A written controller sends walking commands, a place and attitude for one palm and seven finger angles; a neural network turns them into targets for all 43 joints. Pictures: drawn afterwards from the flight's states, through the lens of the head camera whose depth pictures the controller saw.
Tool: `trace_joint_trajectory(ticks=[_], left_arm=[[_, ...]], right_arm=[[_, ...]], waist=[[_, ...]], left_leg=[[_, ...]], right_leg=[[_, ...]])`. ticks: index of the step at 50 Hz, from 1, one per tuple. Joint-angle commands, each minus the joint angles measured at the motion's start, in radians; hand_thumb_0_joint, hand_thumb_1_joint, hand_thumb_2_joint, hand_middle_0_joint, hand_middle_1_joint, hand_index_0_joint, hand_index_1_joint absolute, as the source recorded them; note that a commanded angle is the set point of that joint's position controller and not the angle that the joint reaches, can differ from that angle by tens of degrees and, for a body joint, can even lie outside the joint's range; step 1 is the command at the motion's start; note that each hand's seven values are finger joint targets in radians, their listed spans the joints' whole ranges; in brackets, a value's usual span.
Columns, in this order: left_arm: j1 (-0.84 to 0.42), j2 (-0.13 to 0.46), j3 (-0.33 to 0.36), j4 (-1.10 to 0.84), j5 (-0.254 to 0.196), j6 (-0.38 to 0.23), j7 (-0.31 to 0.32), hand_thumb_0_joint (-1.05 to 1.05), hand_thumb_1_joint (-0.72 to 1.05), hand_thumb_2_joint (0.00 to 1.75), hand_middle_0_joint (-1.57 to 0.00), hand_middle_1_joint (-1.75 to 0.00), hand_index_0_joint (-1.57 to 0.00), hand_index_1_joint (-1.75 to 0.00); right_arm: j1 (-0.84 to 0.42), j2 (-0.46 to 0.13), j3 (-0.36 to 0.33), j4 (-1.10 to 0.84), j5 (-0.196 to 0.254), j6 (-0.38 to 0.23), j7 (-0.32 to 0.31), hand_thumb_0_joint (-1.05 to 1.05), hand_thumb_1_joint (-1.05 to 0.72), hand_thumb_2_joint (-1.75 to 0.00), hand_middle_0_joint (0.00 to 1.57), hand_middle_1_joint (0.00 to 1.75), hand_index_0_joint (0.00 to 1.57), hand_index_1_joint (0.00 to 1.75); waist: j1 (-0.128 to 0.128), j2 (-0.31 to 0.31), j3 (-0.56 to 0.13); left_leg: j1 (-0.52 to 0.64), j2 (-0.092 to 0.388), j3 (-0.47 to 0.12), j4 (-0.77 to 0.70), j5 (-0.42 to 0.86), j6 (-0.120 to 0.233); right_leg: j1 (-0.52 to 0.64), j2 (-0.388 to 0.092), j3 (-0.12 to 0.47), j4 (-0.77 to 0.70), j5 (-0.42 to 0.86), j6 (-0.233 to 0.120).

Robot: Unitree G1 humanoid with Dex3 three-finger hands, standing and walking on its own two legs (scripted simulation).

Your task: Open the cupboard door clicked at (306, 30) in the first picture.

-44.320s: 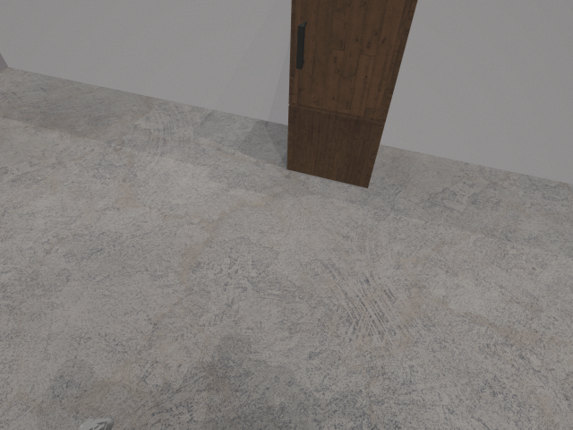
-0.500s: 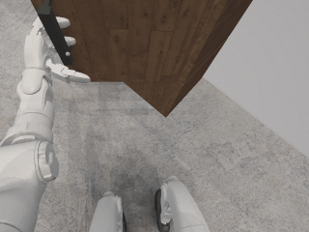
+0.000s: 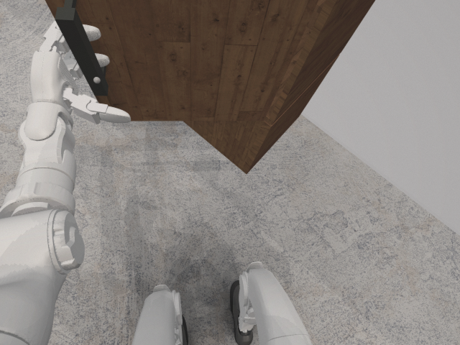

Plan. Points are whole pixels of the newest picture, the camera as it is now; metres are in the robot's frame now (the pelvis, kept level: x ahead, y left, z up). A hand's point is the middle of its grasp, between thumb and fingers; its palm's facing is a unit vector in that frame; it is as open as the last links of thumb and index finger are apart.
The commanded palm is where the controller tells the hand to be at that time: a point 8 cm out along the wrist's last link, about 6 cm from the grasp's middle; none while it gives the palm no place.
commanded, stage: close the thumb around the handle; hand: left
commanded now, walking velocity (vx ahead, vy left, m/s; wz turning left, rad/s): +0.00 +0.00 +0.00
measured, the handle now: (87, 48) +0.60 +0.18 +0.05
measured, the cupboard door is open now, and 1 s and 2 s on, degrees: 45 48 86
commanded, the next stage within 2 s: pull the door open along its arc in 0.62 s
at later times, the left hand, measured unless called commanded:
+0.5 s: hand (98, 78) +0.54 +0.16 +0.05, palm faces -0.02 -1.00 -0.02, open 6.3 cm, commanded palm +0.52 +0.19 +0.04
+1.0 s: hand (99, 88) +0.52 +0.16 +0.05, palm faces -0.04 -1.00 -0.02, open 6.0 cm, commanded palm +0.46 +0.20 +0.04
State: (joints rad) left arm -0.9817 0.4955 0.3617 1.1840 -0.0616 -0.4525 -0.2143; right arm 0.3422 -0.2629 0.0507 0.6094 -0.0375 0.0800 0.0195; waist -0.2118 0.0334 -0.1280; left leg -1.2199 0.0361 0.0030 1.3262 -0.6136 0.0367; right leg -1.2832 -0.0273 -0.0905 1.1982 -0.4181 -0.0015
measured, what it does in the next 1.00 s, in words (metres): stands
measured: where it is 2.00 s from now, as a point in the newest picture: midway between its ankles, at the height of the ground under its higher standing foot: (211, 341)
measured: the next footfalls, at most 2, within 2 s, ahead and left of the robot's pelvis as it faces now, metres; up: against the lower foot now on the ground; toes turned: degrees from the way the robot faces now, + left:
none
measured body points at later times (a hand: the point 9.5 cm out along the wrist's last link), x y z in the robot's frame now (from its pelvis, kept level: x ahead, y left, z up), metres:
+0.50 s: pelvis +0.00 +0.00 +0.00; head +0.18 +0.03 +0.42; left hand +0.53 +0.21 +0.05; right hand +0.01 -0.26 -0.11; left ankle -0.01 +0.09 -0.61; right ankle +0.07 -0.13 -0.61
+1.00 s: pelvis +0.01 +0.00 +0.01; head +0.17 +0.01 +0.43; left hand +0.52 +0.21 +0.05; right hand +0.03 -0.26 -0.11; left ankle -0.01 +0.09 -0.61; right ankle +0.07 -0.13 -0.61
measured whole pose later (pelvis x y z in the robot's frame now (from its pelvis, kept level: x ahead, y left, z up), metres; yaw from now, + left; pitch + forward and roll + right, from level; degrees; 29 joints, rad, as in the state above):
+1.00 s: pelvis +0.01 +0.00 +0.01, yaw -1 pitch +28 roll -3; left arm -0.84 0.44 0.37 1.06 -0.10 -0.46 -0.22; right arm 0.35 -0.25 0.04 0.58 -0.02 0.11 0.03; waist -0.18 0.03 -0.14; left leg -1.16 0.04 0.02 1.28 -0.62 0.03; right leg -1.24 -0.02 -0.07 1.18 -0.42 0.00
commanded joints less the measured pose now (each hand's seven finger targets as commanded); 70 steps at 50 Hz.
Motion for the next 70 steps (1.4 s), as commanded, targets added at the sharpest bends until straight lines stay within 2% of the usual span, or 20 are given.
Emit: trace_joint_trajectory(ticks=[1, 4, 8, 10, 14, 15, 21, 27, 30, 36, 37, 39, 48, 50, 56, 57, 59, 64, 66, 70], left_arm=[[-0.456, 0.146, -0.021, -0.21, -0.008, -0.077, 0.005, 0.0, -0.22, 0.42, -0.32, -1.23, -0.32, -1.23], [-0.45, 0.179, 0.008, -0.228, -0.009, -0.085, 0.012, 0.0, -0.05, 0.49, -0.33, -1.25, -0.33, -1.25], [-0.427, 0.141, -0.021, -0.206, 0.0, -0.082, 0.017, 0.0, 0.17, 0.59, -0.35, -1.27, -0.35, -1.27], [-0.426, 0.173, 0.001, -0.212, 0.005, -0.09, 0.019, 0.0, 0.28, 0.64, -0.36, -1.28, -0.36, -1.28], [-0.453, 0.131, -0.033, -0.2, 0.003, -0.087, 0.019, 0.0, 0.51, 0.73, -0.37, -1.31, -0.37, -1.31], [-0.467, 0.164, -0.014, -0.209, 0.007, -0.09, 0.022, 0.0, 0.56, 0.76, -0.38, -1.31, -0.38, -1.31], [-0.453, 0.112, -0.044, -0.219, -0.003, -0.086, 0.017, 0.0, 0.9, 0.9, -0.4, -1.35, -0.4, -1.35], [-0.441, 0.161, -0.011, -0.211, 0.006, -0.084, 0.02, 0.0, 0.9, 0.9, -0.4, -1.35, -0.4, -1.35], [-0.449, 0.1, -0.064, -0.209, 0.009, -0.086, 0.016, 0.0, 0.9, 0.9, -0.4, -1.35, -0.4, -1.35], [-0.457, 0.122, -0.055, -0.202, 0.017, -0.084, 0.021, 0.0, 0.9, 0.9, -0.4, -1.35, -0.4, -1.35], [-0.447, 0.205, 0.006, -0.194, 0.025, -0.085, 0.022, 0.0, 0.9, 0.9, -0.4, -1.35, -0.4, -1.35], [-0.389, 0.228, 0.03, -0.207, 0.025, -0.09, 0.013, 0.0, 0.9, 0.9, -0.4, -1.35, -0.4, -1.35], [-0.076, 0.121, 0.005, -0.289, -0.041, -0.065, -0.028, 0.0, 0.9, 0.9, -0.4, -1.35, -0.4, -1.35], [0.016, 0.094, -0.002, -0.361, -0.058, -0.066, -0.028, 0.0, 0.9, 0.9, -0.4, -1.35, -0.4, -1.35], [0.383, -0.072, -0.09, -0.606, -0.107, -0.059, -0.006, 0.0, 0.9, 0.9, -0.4, -1.35, -0.4, -1.35], [0.404, -0.112, 0.031, -0.699, -0.179, -0.064, 0.138, 0.0, 0.9, 0.9, -0.4, -1.35, -0.4, -1.35], [0.533, -0.227, -0.072, -0.705, -0.136, -0.057, 0.277, 0.0, 0.9, 0.9, -0.4, -1.35, -0.4, -1.35], [0.694, -0.271, -0.099, -0.86, 0.006, -0.094, 0.541, 0.0, 0.9, 0.9, -0.4, -1.35, -0.4, -1.35], [0.781, -0.325, -0.139, -0.887, 0.062, -0.098, 0.627, 0.0, 0.9, 0.9, -0.4, -1.35, -0.4, -1.35], [0.809, -0.416, -0.243, -0.932, 0.131, -0.105, 0.738, 0.0, 0.9, 0.9, -0.4, -1.35, -0.4, -1.35]], right_arm=[[0.198, -0.192, -0.069, -0.029, -0.004, -0.014, -0.01, 0.0, -0.9, -0.9, 0.2, 0.3, 0.2, 0.3], [0.202, -0.193, -0.068, -0.036, -0.006, -0.012, -0.01, 0.0, -0.9, -0.9, 0.2, 0.3, 0.2, 0.3], [0.196, -0.189, -0.07, -0.034, -0.004, -0.007, -0.005, 0.0, -0.9, -0.9, 0.2, 0.3, 0.2, 0.3], [0.198, -0.191, -0.07, -0.034, -0.005, -0.007, -0.006, 0.0, -0.9, -0.9, 0.2, 0.3, 0.2, 0.3], [0.199, -0.19, -0.071, -0.029, -0.006, -0.005, -0.006, 0.0, -0.9, -0.9, 0.2, 0.3, 0.2, 0.3], [0.201, -0.195, -0.071, -0.025, -0.008, -0.003, -0.008, 0.0, -0.9, -0.9, 0.2, 0.3, 0.2, 0.3], [0.202, -0.189, -0.075, -0.022, -0.009, 0.002, -0.005, 0.0, -0.9, -0.9, 0.2, 0.3, 0.2, 0.3], [0.203, -0.19, -0.074, -0.024, -0.009, 0.004, -0.008, 0.0, -0.9, -0.9, 0.2, 0.3, 0.2, 0.3], [0.2, -0.184, -0.075, -0.023, -0.008, 0.005, -0.005, 0.0, -0.9, -0.9, 0.2, 0.3, 0.2, 0.3], [0.199, -0.187, -0.072, -0.022, -0.009, 0.007, -0.005, 0.0, -0.9, -0.9, 0.2, 0.3, 0.2, 0.3], [0.201, -0.194, -0.071, -0.021, -0.009, 0.009, -0.009, 0.0, -0.9, -0.9, 0.2, 0.3, 0.2, 0.3], [0.198, -0.192, -0.068, -0.042, -0.006, 0.01, -0.009, 0.0, -0.9, -0.9, 0.2, 0.3, 0.2, 0.3], [0.158, -0.171, -0.078, -0.092, 0.023, 0.009, -0.003, 0.0, -0.9, -0.9, 0.2, 0.3, 0.2, 0.3], [0.145, -0.167, -0.084, -0.109, 0.03, 0.004, 0.0, 0.0, -0.9, -0.9, 0.2, 0.3, 0.2, 0.3], [0.082, -0.145, -0.102, -0.16, 0.049, -0.021, 0.015, 0.0, -0.9, -0.9, 0.2, 0.3, 0.2, 0.3], [0.048, -0.124, -0.102, -0.182, 0.036, -0.033, 0.015, 0.0, -0.9, -0.9, 0.2, 0.3, 0.2, 0.3], [0.023, -0.112, -0.098, -0.179, 0.027, -0.049, 0.027, 0.0, -0.9, -0.9, 0.2, 0.3, 0.2, 0.3], [-0.025, -0.086, -0.101, -0.194, -0.013, -0.055, 0.035, 0.0, -0.9, -0.9, 0.2, 0.3, 0.2, 0.3], [-0.055, -0.067, -0.101, -0.196, -0.025, -0.053, 0.036, 0.0, -0.9, -0.9, 0.2, 0.3, 0.2, 0.3], [-0.11, -0.042, -0.101, -0.194, -0.038, -0.063, 0.021, 0.0, -0.9, -0.9, 0.2, 0.3, 0.2, 0.3]], waist=[[-0.03, 0.166, -0.568], [-0.015, 0.168, -0.589], [-0.021, 0.137, -0.557], [-0.008, 0.167, -0.577], [-0.032, 0.148, -0.545], [-0.029, 0.158, -0.56], [-0.027, 0.176, -0.578], [-0.02, 0.153, -0.583], [-0.031, 0.176, -0.567], [-0.03, 0.174, -0.56], [-0.015, 0.157, -0.561], [0.007, 0.172, -0.593], [0.067, 0.067, -0.565], [0.093, 0.08, -0.579], [0.148, 0.016, -0.53], [0.21, 0.019, -0.51], [0.191, -0.032, -0.425], [0.242, -0.052, -0.425], [0.261, -0.053, -0.416], [0.247, -0.105, -0.403]], left_leg=[[0.373, -0.017, -0.088, -0.17, 0.486, -0.036], [0.373, -0.019, -0.087, -0.171, 0.513, -0.037], [0.35, -0.02, -0.081, -0.176, 0.478, -0.034], [0.367, -0.02, -0.085, -0.176, 0.503, -0.039], [0.364, -0.018, -0.088, -0.172, 0.486, -0.035], [0.368, -0.017, -0.091, -0.172, 0.493, -0.038], [0.409, -0.014, -0.097, -0.169, 0.552, -0.047], [0.364, -0.021, -0.08, -0.169, 0.51, -0.035], [0.39, -0.018, -0.088, -0.169, 0.533, -0.04], [0.375, -0.02, -0.086, -0.17, 0.503, -0.038], [0.354, -0.02, -0.084, -0.167, 0.496, -0.035], [0.361, -0.023, -0.076, -0.17, 0.526, -0.032], [0.304, -0.029, -0.03, -0.211, 0.493, -0.025], [0.332, -0.03, -0.025, -0.226, 0.521, -0.029], [0.342, -0.031, -0.004, -0.274, 0.549, -0.033], [0.322, -0.033, 0.0, -0.293, 0.548, -0.046], [0.312, -0.028, -0.006, -0.309, 0.508, -0.057], [0.295, -0.043, 0.005, -0.314, 0.47, -0.06], [0.305, -0.046, 0.011, -0.315, 0.469, -0.06], [0.301, -0.057, 0.009, -0.311, 0.408, -0.053]], right_leg=[[0.309, 0.052, 0.036, -0.09, 0.24, -0.025], [0.339, 0.053, 0.037, -0.083, 0.267, -0.03], [0.343, 0.053, 0.039, -0.094, 0.252, -0.024], [0.343, 0.052, 0.038, -0.085, 0.261, -0.029], [0.309, 0.053, 0.035, -0.091, 0.241, -0.027], [0.316, 0.051, 0.037, -0.088, 0.248, -0.027], [0.309, 0.051, 0.03, -0.086, 0.275, -0.028], [0.357, 0.051, 0.04, -0.091, 0.284, -0.028], [0.319, 0.051, 0.035, -0.088, 0.28, -0.028], [0.319, 0.051, 0.037, -0.089, 0.262, -0.029], [0.341, 0.051, 0.041, -0.087, 0.263, -0.03], [0.369, 0.052, 0.046, -0.081, 0.292, -0.032], [0.514, 0.051, 0.057, -0.109, 0.356, -0.023], [0.533, 0.049, 0.056, -0.113, 0.372, -0.024], [0.598, 0.042, 0.049, -0.132, 0.401, -0.021], [0.603, 0.041, 0.032, -0.131, 0.39, -0.021], [0.571, 0.043, 0.019, -0.14, 0.338, -0.021], [0.643, 0.027, 0.038, -0.128, 0.357, -0.033], [0.653, 0.021, 0.045, -0.13, 0.366, -0.034], [0.676, 0.015, 0.059, -0.155, 0.344, -0.03]])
